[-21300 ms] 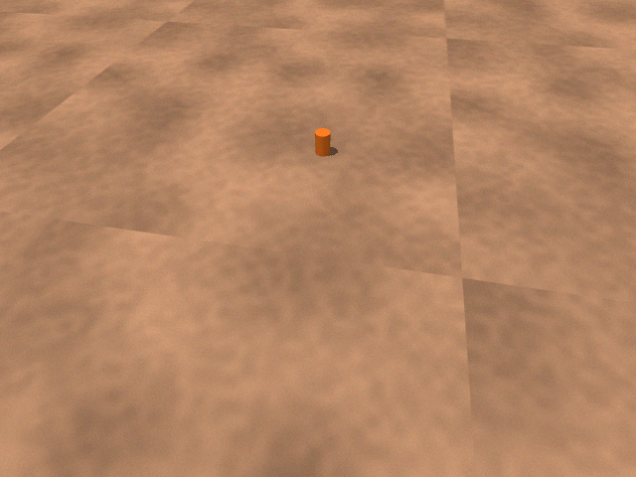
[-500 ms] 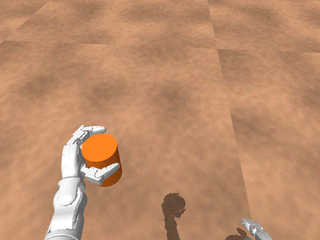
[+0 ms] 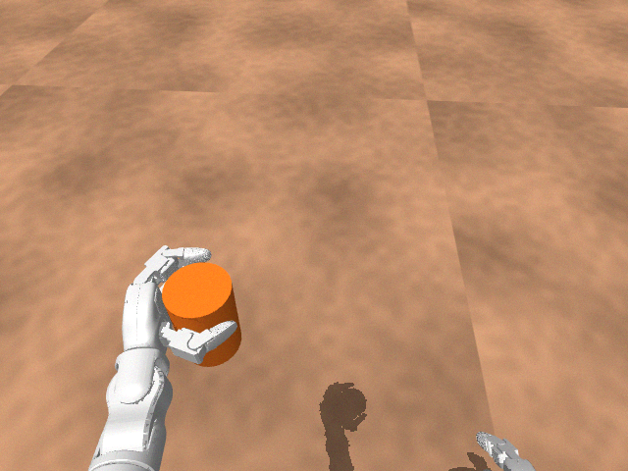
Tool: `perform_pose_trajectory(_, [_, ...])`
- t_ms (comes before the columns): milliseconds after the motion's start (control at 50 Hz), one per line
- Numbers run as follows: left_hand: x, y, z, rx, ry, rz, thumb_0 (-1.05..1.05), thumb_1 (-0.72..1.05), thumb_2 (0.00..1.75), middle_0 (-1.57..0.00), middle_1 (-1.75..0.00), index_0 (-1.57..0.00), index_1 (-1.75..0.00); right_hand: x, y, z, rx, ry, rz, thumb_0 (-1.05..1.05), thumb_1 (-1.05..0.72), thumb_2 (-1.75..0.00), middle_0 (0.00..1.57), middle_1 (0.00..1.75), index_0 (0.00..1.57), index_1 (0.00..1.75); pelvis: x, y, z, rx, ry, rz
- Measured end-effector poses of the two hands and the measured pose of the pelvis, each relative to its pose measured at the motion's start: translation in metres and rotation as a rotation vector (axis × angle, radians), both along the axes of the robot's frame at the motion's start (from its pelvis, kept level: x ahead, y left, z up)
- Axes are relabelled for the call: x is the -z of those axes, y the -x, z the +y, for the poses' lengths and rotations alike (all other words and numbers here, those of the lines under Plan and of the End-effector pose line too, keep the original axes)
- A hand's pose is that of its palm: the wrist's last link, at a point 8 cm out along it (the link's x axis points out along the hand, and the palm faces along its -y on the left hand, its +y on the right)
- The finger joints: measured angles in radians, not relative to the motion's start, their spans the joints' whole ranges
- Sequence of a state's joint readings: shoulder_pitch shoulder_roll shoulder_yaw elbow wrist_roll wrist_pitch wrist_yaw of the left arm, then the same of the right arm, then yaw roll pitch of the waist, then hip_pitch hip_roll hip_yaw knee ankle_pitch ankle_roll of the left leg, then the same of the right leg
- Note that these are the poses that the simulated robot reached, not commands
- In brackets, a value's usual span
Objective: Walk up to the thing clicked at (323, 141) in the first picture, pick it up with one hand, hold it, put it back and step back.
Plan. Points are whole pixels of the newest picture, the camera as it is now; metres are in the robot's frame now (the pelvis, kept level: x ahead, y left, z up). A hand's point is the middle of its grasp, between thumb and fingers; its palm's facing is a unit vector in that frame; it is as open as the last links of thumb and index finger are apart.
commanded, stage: hold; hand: left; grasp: from the side
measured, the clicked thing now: (205, 316) +0.33 +0.16 +0.01
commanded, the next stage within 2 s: crouch in 1.44 s
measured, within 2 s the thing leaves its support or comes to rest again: neither
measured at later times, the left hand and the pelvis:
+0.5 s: hand (193, 298) +0.33 +0.17 +0.05, palm faces +0.16 -0.99 -0.03, open 11.3 cm; pelvis +0.00 +0.00 +0.00, yaw +0 degrees
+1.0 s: hand (193, 302) +0.33 +0.17 +0.04, palm faces +0.15 -0.99 -0.04, open 11.3 cm; pelvis +0.00 +0.00 +0.00, yaw +0 degrees
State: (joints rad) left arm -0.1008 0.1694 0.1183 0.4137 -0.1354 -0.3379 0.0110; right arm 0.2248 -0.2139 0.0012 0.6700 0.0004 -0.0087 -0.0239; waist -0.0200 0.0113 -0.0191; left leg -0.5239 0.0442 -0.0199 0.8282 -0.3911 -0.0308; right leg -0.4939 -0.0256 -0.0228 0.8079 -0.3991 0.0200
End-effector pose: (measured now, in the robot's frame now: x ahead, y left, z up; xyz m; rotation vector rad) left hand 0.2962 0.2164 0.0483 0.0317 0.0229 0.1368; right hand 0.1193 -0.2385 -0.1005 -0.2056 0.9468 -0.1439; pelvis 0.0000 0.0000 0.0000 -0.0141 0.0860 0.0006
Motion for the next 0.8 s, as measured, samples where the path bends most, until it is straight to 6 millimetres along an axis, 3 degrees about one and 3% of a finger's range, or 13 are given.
perform_pose_trajectory(800, [0.0008, -0.0049, 0.0003, -0.003, 0.007, 0.000, 0.01, -0.49, 1.05, -0.66, -0.97, -0.63, -0.96, -0.0021, -0.0061, 0.0000, 0.001, -0.001, -0.002, 0.01, -0.93, -0.91, 0.20, 0.30, 0.20, 0.30, -0.0012, -0.0045, 0.0014, 0.001, 0.001, 0.004])
